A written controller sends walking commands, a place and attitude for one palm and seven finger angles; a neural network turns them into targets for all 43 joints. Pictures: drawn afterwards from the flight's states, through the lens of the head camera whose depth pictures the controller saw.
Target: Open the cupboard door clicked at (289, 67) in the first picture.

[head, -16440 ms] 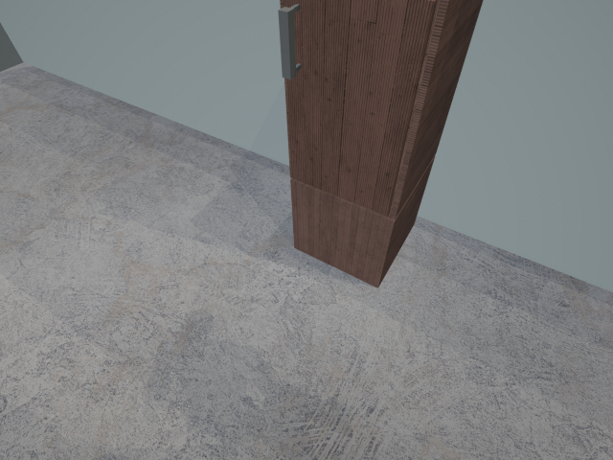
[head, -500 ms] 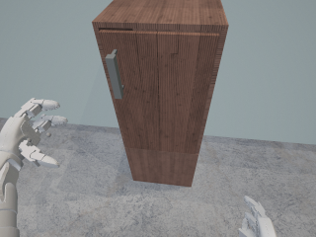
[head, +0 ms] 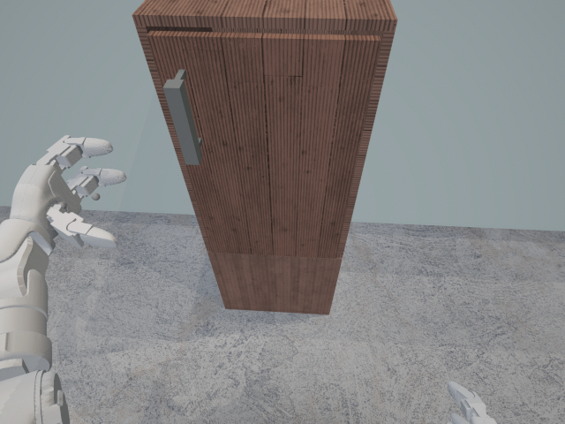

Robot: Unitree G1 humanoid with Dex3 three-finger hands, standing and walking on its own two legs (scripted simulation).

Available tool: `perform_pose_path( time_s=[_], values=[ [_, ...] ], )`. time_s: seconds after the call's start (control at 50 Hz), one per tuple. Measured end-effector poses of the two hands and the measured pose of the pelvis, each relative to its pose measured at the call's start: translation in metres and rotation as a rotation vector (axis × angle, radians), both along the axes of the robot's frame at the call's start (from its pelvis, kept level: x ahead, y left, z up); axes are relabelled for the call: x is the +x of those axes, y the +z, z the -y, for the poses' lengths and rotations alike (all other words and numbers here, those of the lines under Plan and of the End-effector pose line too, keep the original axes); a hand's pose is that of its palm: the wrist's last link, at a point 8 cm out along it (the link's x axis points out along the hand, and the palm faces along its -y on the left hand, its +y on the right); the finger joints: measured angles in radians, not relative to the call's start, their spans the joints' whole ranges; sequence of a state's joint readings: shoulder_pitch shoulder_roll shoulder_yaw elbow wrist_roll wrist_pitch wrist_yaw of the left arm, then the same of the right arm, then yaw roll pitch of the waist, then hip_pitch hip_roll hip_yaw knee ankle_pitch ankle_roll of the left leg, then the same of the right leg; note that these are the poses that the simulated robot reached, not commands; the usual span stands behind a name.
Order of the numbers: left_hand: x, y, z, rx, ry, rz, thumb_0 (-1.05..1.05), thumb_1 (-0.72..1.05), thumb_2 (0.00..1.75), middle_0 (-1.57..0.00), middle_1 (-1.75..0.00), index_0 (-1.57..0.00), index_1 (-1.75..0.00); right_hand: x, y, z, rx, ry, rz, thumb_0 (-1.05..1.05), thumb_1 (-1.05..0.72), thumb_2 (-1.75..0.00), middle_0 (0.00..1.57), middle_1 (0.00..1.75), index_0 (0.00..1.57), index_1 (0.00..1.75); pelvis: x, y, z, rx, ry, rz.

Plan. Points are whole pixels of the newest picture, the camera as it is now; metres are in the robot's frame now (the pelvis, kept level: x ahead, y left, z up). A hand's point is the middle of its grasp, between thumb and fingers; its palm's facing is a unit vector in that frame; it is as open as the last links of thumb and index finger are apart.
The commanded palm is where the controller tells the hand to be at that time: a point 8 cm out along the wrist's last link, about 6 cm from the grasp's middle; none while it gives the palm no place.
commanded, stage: move the hooked fingers beside the handle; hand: left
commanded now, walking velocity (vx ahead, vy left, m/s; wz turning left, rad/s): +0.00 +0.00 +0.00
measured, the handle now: (187, 118) +0.57 +0.18 +0.13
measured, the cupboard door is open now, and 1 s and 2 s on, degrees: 0 0 0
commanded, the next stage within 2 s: slide the fingers in behind the handle in 1.90 s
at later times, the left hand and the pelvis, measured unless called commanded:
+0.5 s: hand (123, 163) +0.44 +0.25 +0.14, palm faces -0.04 -1.00 +0.00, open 14.0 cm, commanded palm +0.42 +0.30 +0.14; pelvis +0.00 +0.01 +0.00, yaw +0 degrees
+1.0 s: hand (141, 134) +0.51 +0.24 +0.14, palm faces -0.05 -1.00 -0.01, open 14.0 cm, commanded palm +0.50 +0.30 +0.13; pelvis +0.01 +0.01 -0.01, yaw -1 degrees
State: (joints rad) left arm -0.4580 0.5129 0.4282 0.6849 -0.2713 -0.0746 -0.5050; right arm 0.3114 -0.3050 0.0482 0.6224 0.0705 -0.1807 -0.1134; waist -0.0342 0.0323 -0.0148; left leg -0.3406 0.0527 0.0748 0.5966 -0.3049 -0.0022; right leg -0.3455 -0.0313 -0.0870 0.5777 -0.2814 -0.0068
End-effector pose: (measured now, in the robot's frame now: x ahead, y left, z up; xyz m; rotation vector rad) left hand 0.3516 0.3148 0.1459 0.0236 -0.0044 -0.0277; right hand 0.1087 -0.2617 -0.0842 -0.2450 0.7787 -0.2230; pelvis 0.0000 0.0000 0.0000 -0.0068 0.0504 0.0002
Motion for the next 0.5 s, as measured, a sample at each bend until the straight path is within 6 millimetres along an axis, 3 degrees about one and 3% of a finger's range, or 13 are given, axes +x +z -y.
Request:
perform_pose_path(
  time_s=[0.12, 0.5],
  values=[
    [0.014, -0.003, 0.004, -0.001, -0.009, 0.014, -0.01, -0.5, 0.3, -0.3, -1.2, -0.3, -1.2, -0.013, -0.004, -0.002, -0.007, -0.016, -0.061, 0.01, -0.91, -0.9, 0.21, 0.3, 0.2, 0.3, 0.002, 0.0, -0.005, -0.003, -0.003, -0.015],
    [0.068, -0.003, 0.014, -0.019, -0.015, -0.003, -0.01, -0.5, 0.3, -0.3, -1.2, -0.3, -1.2, -0.026, -0.012, -0.012, -0.004, -0.023, -0.163, 0.01, -0.91, -0.89, 0.21, 0.3, 0.2, 0.3, 0.005, -0.003, -0.012, -0.009, 0.001, -0.067]
  ],
)
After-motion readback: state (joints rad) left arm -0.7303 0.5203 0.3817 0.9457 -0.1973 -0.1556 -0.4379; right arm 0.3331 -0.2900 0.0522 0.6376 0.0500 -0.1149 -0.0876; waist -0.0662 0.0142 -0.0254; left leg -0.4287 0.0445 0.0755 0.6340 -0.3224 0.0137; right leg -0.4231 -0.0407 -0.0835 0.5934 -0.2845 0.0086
